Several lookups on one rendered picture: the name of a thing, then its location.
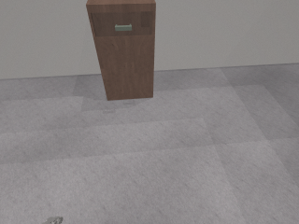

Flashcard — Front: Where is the handle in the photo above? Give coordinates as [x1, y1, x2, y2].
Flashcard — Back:
[115, 23, 132, 31]

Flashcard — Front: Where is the cabinet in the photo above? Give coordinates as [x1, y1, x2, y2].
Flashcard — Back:
[86, 0, 156, 101]

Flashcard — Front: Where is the drawer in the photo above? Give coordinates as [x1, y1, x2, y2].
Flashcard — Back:
[92, 11, 152, 37]

